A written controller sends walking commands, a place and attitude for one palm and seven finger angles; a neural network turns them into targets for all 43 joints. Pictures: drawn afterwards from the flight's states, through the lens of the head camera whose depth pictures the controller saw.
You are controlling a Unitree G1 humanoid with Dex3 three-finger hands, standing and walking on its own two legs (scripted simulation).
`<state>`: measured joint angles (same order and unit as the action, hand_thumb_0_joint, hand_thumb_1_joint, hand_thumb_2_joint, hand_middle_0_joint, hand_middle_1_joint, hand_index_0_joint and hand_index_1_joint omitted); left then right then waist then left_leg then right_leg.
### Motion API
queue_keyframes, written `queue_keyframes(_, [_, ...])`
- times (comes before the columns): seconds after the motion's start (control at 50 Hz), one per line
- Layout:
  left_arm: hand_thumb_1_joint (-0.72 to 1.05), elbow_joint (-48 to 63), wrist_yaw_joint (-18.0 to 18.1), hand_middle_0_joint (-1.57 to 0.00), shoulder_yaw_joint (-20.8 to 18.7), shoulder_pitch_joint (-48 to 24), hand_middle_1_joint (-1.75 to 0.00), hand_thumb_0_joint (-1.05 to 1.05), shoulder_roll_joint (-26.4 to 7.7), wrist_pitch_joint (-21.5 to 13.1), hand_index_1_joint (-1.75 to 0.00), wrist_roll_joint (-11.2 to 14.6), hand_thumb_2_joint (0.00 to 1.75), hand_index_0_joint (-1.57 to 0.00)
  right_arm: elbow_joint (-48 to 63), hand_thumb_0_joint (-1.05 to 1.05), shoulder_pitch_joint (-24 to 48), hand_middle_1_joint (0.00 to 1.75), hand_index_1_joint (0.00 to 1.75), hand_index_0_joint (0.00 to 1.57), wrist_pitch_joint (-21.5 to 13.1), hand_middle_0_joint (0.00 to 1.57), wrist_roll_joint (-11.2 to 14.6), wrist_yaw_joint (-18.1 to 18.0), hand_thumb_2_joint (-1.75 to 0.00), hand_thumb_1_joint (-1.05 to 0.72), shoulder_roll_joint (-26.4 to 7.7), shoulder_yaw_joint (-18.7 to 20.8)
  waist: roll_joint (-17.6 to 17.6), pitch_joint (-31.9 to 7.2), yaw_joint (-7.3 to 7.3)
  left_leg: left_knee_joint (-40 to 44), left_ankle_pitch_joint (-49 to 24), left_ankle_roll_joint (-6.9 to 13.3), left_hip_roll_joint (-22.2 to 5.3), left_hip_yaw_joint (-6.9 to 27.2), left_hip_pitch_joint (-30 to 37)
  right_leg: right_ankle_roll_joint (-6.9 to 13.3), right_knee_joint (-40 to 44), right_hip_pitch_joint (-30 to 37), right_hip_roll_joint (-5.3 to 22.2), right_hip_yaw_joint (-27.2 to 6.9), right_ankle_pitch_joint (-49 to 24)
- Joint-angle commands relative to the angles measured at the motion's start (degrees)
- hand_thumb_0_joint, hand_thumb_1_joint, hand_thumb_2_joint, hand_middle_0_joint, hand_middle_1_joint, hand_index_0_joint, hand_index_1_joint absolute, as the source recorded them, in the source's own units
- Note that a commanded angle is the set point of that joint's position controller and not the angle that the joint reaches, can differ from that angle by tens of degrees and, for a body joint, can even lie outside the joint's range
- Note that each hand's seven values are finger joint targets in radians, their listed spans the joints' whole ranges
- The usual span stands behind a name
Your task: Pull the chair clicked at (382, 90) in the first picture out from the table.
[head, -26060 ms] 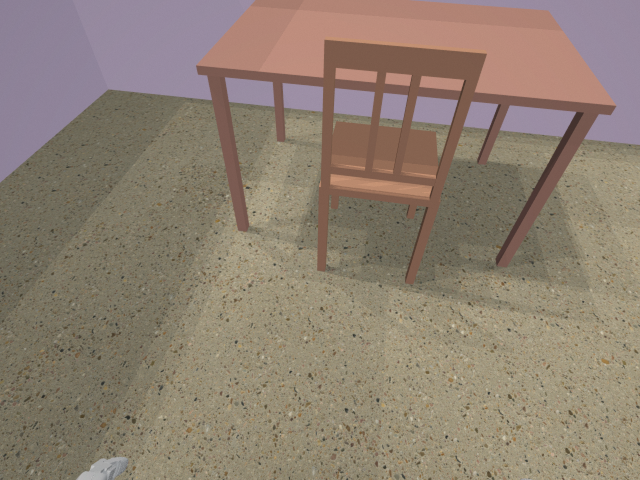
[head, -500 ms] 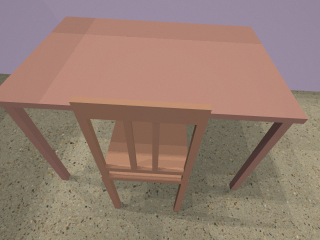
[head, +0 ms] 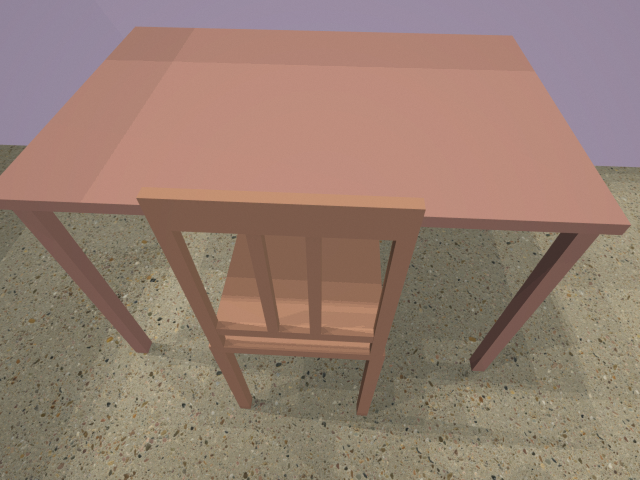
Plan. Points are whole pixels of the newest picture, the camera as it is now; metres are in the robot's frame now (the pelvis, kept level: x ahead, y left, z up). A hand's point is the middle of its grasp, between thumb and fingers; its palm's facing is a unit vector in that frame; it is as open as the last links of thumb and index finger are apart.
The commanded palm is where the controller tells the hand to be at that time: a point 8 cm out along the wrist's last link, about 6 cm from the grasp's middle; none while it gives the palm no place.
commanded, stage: look again from close up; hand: left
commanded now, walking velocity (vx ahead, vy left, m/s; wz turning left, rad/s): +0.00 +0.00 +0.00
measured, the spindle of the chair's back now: (265, 286) +0.43 +0.13 -0.09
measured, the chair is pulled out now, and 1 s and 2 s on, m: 0.00 0.00 0.00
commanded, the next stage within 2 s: raise the hand toward the chair's back in 0.30 s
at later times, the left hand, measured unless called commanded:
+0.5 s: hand out of the picture +0.09 +0.19 -0.12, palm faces +0.18 -0.95 -0.25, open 7.3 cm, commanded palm +0.11 +0.21 -0.07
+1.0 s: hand out of the picture +0.13 +0.17 -0.04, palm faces +0.11 -0.99 -0.08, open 10.8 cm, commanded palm +0.12 +0.22 -0.05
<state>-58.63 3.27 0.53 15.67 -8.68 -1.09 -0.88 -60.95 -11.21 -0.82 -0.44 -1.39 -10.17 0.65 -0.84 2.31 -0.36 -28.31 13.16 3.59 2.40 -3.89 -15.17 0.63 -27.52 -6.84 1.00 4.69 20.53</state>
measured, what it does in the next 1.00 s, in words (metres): lowers itself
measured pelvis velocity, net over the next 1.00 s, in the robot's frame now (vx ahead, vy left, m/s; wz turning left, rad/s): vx -0.06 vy -0.04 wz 0.01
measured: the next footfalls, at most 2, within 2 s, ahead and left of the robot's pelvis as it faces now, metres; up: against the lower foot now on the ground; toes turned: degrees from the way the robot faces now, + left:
none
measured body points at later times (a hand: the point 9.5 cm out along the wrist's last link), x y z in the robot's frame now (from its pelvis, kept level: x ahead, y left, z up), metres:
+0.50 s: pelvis +0.00 -0.01 +0.00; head +0.02 -0.01 +0.45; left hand +0.08 +0.24 -0.10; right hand +0.03 -0.24 -0.15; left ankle +0.02 +0.08 -0.74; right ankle -0.06 -0.10 -0.74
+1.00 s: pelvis -0.06 -0.04 -0.11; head +0.00 -0.02 +0.34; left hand +0.11 +0.22 -0.03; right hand +0.18 -0.26 -0.16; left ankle +0.02 +0.08 -0.74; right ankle -0.06 -0.11 -0.74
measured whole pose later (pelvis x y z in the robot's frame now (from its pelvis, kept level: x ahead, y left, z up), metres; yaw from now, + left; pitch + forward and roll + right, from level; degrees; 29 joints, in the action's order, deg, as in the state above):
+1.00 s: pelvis -0.06 -0.04 -0.11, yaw +1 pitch +14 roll -3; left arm -0.5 -14.2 -9.2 26.1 -12.9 -37.5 16.3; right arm -32.2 -6.5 -12.1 0.9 -3.4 -13.8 0.6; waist -1.0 -8.7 -3.0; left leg -71.5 25.8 0.3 -2.6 1.8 -60.1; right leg 5.2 -70.5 -49.3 -2.0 10.5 36.0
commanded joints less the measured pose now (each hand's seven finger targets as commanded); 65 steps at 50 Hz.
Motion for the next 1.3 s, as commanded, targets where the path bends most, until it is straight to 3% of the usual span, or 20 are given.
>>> queue_keyframes(0.0, [0.9, 1.7, 0.1, -0.2, -0.9, 4.4, -0.3, 0.0, -6.0, -0.4, -0.3, 0.1, 0.9, -0.2, 1.2, 0.0, -3.4, 0.3, 0.3, 0.2, -0.7, 0.2, -0.2, 0.1, -0.9, -0.9, -5.2, 0.7, 1.6, 0.2, 0.57, 4.6, -12.7, 0.1, -7.4, 10.4, 5.9, 1.5, 5.3, -5.5, 5.6, -6.8, -12.4])
queue_keyframes(0.36, [0.9, 0.3, -0.1, -0.2, -0.3, 5.6, -0.3, 0.0, -5.5, -0.2, -0.3, 0.4, 0.9, -0.2, -2.6, 0.0, -5.3, 0.3, 0.3, 0.2, -0.8, 0.2, 0.1, 0.0, -0.9, -0.9, -4.0, 0.0, 0.2, 0.8, 0.45, 6.1, -12.6, 0.0, -7.6, 9.7, 6.8, 1.5, 7.2, -4.9, 5.6, -6.9, -11.9])
queue_keyframes(0.38, [0.9, -1.6, 1.5, -0.2, -0.6, 8.6, -0.3, 0.0, -5.9, -1.7, -0.3, -0.8, 0.9, -0.2, 1.9, 0.0, -2.2, 0.3, 0.3, 0.2, -1.2, 0.2, 0.1, 0.1, -0.9, -0.9, -5.7, -0.3, 5.1, 1.0, -0.49, -4.6, -20.3, -1.0, -8.7, 8.3, 3.7, 0.6, 7.6, -4.9, 6.9, -8.9, -28.6])
queue_keyframes(0.4, [0.88, 86.3, 1.1, -0.2, -7.4, -31.0, -0.3, 0.0, -18.6, -12.4, -0.3, 10.8, 0.89, -0.2, 22.1, 0.0, -4.3, 0.3, 0.3, 0.2, -9.1, 0.2, 3.0, -1.6, -0.9, -0.9, -16.3, 2.5, -7.5, -28.7, 6.22, 1.0, -23.3, -1.4, -2.7, 6.5, 21.0, 1.3, 0.6, -6.7, 2.0, -2.6, -27.9])
queue_keyframes(0.42, [0.85, 81.0, 3.3, -0.2, -11.6, -19.6, -0.29, 0.0, -23.1, -10.7, -0.29, 7.2, 0.88, -0.2, 17.7, 0.0, -1.6, 0.3, 0.3, 0.2, -13.4, 0.2, 2.9, -3.8, -0.9, -0.9, -9.6, -0.3, -11.2, -26.2, 2.08, 2.1, -26.3, -2.5, -6.1, 4.7, 26.4, 0.9, -2.9, -9.5, -0.1, -1.4, -14.0])
queue_keyframes(0.44, [0.83, 70.2, 3.8, -0.19, -4.1, -5.4, -0.29, 0.0, -11.4, -8.5, -0.29, 7.5, 0.87, -0.19, 16.6, 0.0, -1.1, 0.3, 0.3, 0.2, -16.5, 0.2, 1.3, -3.6, -0.9, -0.9, -11.6, 0.1, -13.5, -23.6, 1.27, 3.6, -25.9, -3.9, -5.9, 6.8, 22.9, 1.7, -5.9, -11.4, -0.9, -0.3, -6.1])
queue_keyframes(0.46, [0.81, 50.2, 4.0, -0.19, 3.5, 12.5, -0.29, 0.0, 2.4, -2.3, -0.29, 8.0, 0.86, -0.19, 14.9, 0.0, -3.2, 0.3, 0.3, 0.2, -17.1, 0.2, 2.6, -2.5, -0.9, -0.9, -8.0, 0.0, -8.2, -11.5, 2.79, 5.1, -21.6, -2.9, -5.7, 8.3, 15.3, 1.1, -7.9, -16.4, -0.6, 0.2, -2.6])
queue_keyframes(0.5, [0.76, 62.2, 1.8, -0.19, 1.2, 1.6, -0.28, 0.0, -1.3, -4.9, -0.28, 9.7, 0.84, -0.19, 20.6, 0.0, -1.6, 0.3, 0.3, 0.2, -16.9, 0.2, 2.4, -1.9, -0.9, -0.9, -12.1, 1.6, -2.9, -5.2, 3.9, -0.6, -11.5, -2.1, -4.7, 9.2, 5.8, 0.6, -3.8, -19.5, -0.1, 1.1, -5.4])
queue_keyframes(0.54, [0.71, 52.5, -1.2, -0.18, -2.5, 8.3, -0.27, 0.0, -2.4, -10.1, -0.27, 9.1, 0.82, -0.18, 22.9, 0.0, -1.6, 0.3, 0.3, 0.2, -16.5, 0.2, 0.8, -1.7, -0.9, -0.9, -12.7, 2.7, 9.6, -4.5, 3.86, -8.0, -6.8, -1.9, -2.9, 7.7, -3.1, 0.3, -4.3, -24.1, -0.7, 1.6, -6.3])
queue_keyframes(0.6, [0.64, 44.8, -10.3, -0.17, -4.9, 22.3, -0.26, 0.0, 1.1, -21.5, -0.26, 13.0, 0.79, -0.17, 27.4, 0.0, 4.0, 0.3, 0.3, 0.2, -15.4, 0.2, 0.5, -0.7, -0.9, -0.9, -11.8, 3.8, 23.1, -5.2, -1.21, -15.4, -2.3, -3.1, -2.5, 6.1, -19.0, -0.2, -13.6, -29.7, -1.0, 0.8, -7.6])
queue_keyframes(0.62, [0.62, 43.3, -13.8, -0.17, -8.1, 27.2, -0.26, 0.0, -1.2, -24.7, -0.26, 14.1, 0.78, -0.17, 28.6, 0.0, 5.5, 0.3, 0.3, 0.2, -15.0, 0.2, 0.9, 0.2, -0.9, -0.9, -11.4, 4.1, 19.5, -6.7, -3.89, -16.6, -2.1, -3.7, -1.9, 5.2, -22.0, -0.1, -15.1, -27.6, -0.1, -1.5, -10.9])
queue_keyframes(0.66, [0.57, 45.7, -20.8, -0.17, -11.2, 23.8, -0.25, 0.0, -4.2, -31.2, -0.25, 16.6, 0.76, -0.17, 31.9, 0.0, 6.4, 0.3, 0.3, 0.2, -14.8, 0.2, 1.5, 1.3, -0.9, -0.9, -11.8, 4.5, 10.7, -12.6, -3.65, -20.9, -2.5, -4.6, -1.4, 4.0, -24.2, 0.4, -20.4, -27.2, 1.0, -3.7, -15.1])
queue_keyframes(0.72, [0.5, 46.5, -21.0, -0.16, -17.7, 18.6, -0.24, 0.0, -10.6, -32.1, -0.24, 15.9, 0.73, -0.16, 35.1, 0.0, 7.4, 0.3, 0.3, 0.2, -12.5, 0.2, 1.7, 1.1, -0.9, -0.9, -11.1, 4.7, -0.8, -15.8, -4.48, -25.5, 0.3, -3.9, -1.1, 2.0, -27.8, 0.8, -23.2, -30.3, 0.8, -6.0, -8.5])
queue_keyframes(0.84, [0.36, 79.9, -14.0, -0.15, -14.3, -3.5, -0.22, 0.0, -12.5, -41.8, -0.22, 15.9, 0.67, -0.15, 38.5, 0.0, 4.4, 0.3, 0.3, 0.2, -12.3, 0.2, 0.4, -1.2, -0.9, -0.9, -8.9, 3.8, -9.1, -25.7, 1.02, -33.7, 5.5, -1.3, -3.5, 4.4, -27.4, 1.3, -25.8, -39.7, -0.8, -10.0, 7.1])
queue_keyframes(0.9, [0.29, 78.4, -16.9, -0.14, -8.3, -2.8, -0.2, 0.0, -9.7, -43.7, -0.2, 16.4, 0.64, -0.14, 36.2, 0.0, 3.4, 0.3, 0.3, 0.2, -14.2, 0.2, 0.7, -2.1, -0.9, -0.9, -9.6, 2.5, -8.9, -22.2, 3.98, -36.0, 6.9, -1.0, -4.3, 5.6, -29.0, 1.3, -25.3, -43.7, -1.2, -10.2, 9.2])
queue_keyframes(0.96, [0.22, 67.6, -22.2, -0.13, -6.3, -0.3, -0.19, 0.0, -9.6, -37.3, -0.19, 17.2, 0.61, -0.13, 35.2, 0.0, 3.0, 0.3, 0.3, 0.2, -14.7, 0.2, 2.0, -3.2, -0.9, -0.9, -11.0, 1.8, -1.3, -17.5, 5.83, -38.2, 10.5, -0.8, -4.5, 5.8, -35.7, -1.5, -21.9, -43.5, -0.1, -13.2, 12.2])
queue_keyframes(1.02, [0.15, 55.4, -24.9, -0.13, -10.2, 5.8, -0.18, 0.0, -11.4, -25.3, -0.18, 17.7, 0.58, -0.13, 36.0, 0.0, 4.0, 0.3, 0.3, 0.2, -12.8, 0.2, 3.4, -4.3, -0.9, -0.9, -11.4, 1.7, 2.5, -15.6, 2.83, -35.5, 11.7, -0.8, -3.6, 5.9, -37.3, -1.7, -19.0, -40.1, 0.0, -13.2, 16.1])
queue_keyframes(1.1, [0.06, 63.7, -20.7, -0.12, -17.4, 7.3, -0.17, 0.0, -13.1, -17.2, -0.17, 20.4, 0.54, -0.12, 39.1, 0.0, 5.3, 0.3, 0.3, 0.2, -11.1, 0.2, 3.4, -4.9, -0.9, -0.9, -10.0, 1.8, 3.7, -23.7, -1.23, -31.0, 5.4, -0.9, -3.0, 5.8, -31.2, -2.1, -19.7, -30.3, 0.9, -11.0, 5.5])
queue_keyframes(1.18, [-0.03, 72.1, -11.8, -0.11, -18.2, 8.4, -0.15, 0.0, -10.8, -24.2, -0.15, 18.5, 0.5, -0.11, 37.0, 0.0, 3.2, 0.3, 0.3, 0.2, -11.5, 0.2, 2.0, -3.4, -0.9, -0.9, -7.6, 2.4, 0.0, -25.5, -2.01, -28.0, -3.1, -1.5, -4.2, 6.0, -25.4, 0.0, -25.3, -31.9, -1.3, -4.0, -7.0])
queue_keyframes(1.28, [-0.15, 65.8, -12.0, -0.1, -10.3, 6.5, -0.14, 0.0, -7.5, -33.0, -0.14, 14.2, 0.45, -0.1, 34.0, 0.0, 1.8, 0.3, 0.3, 0.2, -12.7, 0.2, 0.8, -1.8, -0.9, -0.9, -9.5, 2.8, -0.4, -20.0, 2.47, -30.1, -0.1, -1.5, -4.7, 6.9, -26.9, 0.5, -28.1, -41.9, -2.0, -2.1, -1.5])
